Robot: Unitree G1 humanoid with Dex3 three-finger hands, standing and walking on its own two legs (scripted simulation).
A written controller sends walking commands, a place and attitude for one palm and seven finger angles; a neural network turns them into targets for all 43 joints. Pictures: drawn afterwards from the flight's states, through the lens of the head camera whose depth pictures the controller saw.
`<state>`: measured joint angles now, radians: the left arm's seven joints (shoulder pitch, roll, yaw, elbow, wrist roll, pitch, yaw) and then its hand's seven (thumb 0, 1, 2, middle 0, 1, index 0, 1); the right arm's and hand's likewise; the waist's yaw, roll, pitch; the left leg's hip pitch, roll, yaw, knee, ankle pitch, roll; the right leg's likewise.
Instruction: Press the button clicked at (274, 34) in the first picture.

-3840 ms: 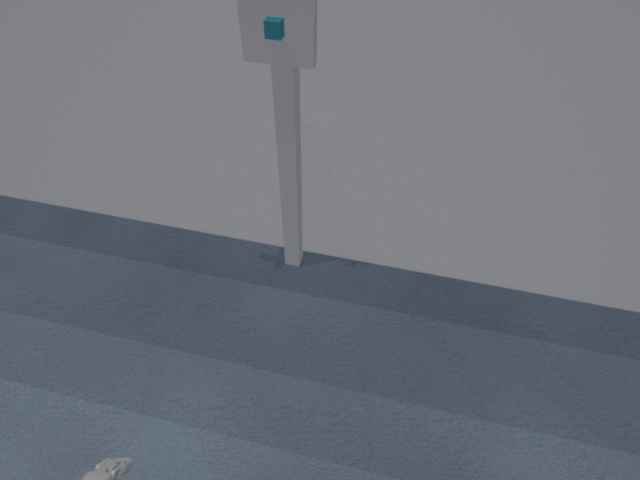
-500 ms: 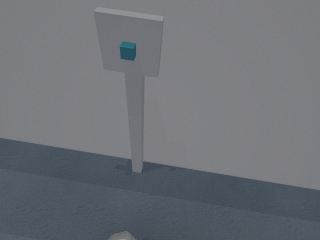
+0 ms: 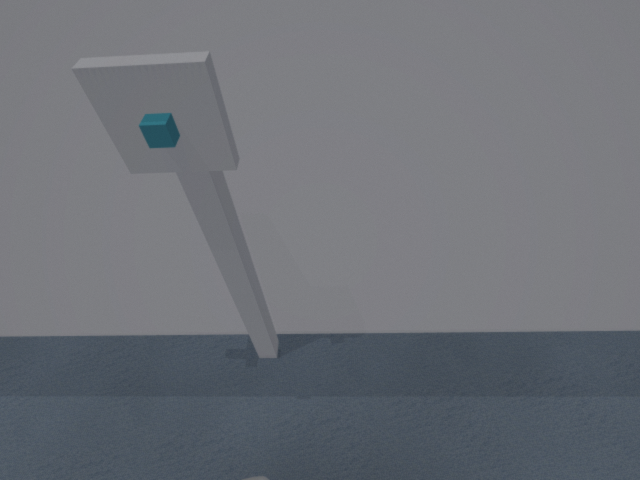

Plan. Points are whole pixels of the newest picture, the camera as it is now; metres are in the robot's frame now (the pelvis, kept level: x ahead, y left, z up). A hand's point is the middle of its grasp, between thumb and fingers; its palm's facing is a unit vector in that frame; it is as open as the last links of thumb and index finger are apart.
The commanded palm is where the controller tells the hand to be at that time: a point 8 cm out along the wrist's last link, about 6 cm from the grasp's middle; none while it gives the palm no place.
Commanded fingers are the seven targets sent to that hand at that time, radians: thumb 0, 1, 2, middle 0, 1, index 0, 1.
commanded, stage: come to a stop and stand still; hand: left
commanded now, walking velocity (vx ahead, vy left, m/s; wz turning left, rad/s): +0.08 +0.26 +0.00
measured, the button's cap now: (160, 129) +0.55 +0.25 +0.16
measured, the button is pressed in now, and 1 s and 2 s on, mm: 0 0 0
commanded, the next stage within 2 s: look again from close up in 1.34 s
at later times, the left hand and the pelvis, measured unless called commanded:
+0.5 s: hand out of the picture -0.09 +0.19 -0.15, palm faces +0.15 -0.97 -0.21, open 7.4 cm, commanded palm none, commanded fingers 0.00 0.90 0.90 -0.20 -0.30 -0.20 -0.30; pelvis -0.04 +0.01 +0.02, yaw +2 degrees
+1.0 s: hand out of the picture +0.03 +0.20 -0.16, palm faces +0.05 -0.97 -0.23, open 7.3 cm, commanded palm none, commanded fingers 0.00 0.90 0.90 -0.20 -0.30 -0.20 -0.30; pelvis +0.00 +0.02 +0.01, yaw +2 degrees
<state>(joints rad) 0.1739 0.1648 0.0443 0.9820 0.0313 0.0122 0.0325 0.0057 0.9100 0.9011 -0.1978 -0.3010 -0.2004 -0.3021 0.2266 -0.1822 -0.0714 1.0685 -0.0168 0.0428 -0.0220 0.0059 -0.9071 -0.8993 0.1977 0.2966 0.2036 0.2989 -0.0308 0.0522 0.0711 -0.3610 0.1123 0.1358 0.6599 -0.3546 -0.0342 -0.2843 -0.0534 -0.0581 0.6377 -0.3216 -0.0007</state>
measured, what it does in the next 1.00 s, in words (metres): steps on the spot: left foot, then right foot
